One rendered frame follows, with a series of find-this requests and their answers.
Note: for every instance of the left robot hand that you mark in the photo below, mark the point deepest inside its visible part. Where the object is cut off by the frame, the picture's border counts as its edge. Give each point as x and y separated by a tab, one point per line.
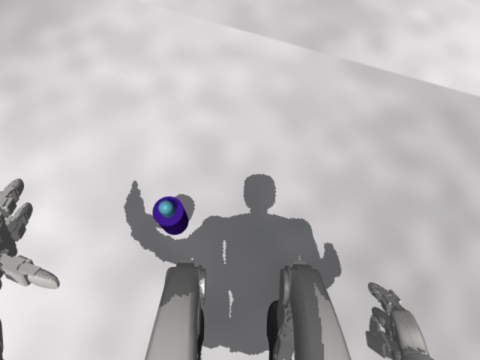
18	268

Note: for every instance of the right robot foot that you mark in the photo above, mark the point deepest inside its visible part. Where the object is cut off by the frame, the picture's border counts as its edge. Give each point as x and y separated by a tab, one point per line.
272	328

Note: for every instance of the right robot hand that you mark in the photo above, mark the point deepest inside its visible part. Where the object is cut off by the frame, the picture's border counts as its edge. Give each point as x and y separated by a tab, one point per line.
402	334

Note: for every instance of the bottle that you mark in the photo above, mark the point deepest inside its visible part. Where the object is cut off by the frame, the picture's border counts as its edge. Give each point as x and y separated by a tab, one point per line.
170	214

